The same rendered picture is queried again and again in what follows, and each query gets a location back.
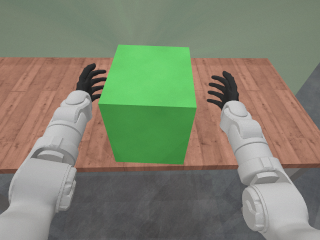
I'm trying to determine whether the robot left upper arm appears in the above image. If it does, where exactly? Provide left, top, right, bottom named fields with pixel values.
left=0, top=158, right=77, bottom=240

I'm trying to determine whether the robot left forearm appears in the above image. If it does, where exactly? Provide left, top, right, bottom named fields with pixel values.
left=8, top=90, right=93, bottom=205

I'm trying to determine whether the right robot hand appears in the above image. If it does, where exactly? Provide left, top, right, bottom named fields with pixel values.
left=206, top=71, right=239, bottom=111

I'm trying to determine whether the robot right forearm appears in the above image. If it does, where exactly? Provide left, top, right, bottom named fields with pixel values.
left=219, top=100, right=309, bottom=222

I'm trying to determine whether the robot right upper arm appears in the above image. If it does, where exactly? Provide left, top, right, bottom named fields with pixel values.
left=242, top=182, right=320, bottom=240

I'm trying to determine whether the left robot hand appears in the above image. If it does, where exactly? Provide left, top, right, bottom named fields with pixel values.
left=76, top=63, right=107, bottom=102

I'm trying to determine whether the carton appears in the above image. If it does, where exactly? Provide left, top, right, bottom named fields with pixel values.
left=98, top=44, right=197, bottom=165

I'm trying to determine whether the table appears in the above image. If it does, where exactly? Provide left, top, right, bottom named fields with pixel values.
left=0, top=57, right=320, bottom=215

